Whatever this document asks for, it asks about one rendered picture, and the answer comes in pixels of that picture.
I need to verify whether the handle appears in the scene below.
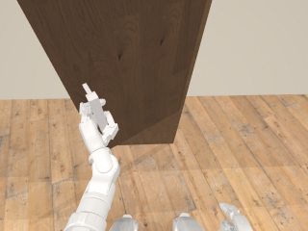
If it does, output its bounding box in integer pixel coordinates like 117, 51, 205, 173
82, 83, 108, 135

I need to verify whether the robot left thigh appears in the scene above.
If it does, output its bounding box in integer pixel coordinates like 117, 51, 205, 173
109, 217, 139, 231

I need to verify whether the robot right shin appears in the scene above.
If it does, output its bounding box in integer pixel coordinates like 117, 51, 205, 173
179, 213, 189, 218

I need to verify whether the cupboard door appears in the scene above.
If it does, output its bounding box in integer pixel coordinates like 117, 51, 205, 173
16, 0, 207, 149

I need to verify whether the left robot forearm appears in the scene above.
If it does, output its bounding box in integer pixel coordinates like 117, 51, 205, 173
64, 147, 120, 231

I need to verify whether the right robot hand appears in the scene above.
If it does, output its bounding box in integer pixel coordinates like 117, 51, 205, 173
218, 202, 253, 231

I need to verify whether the left robot hand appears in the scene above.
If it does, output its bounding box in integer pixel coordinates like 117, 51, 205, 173
79, 98, 119, 154

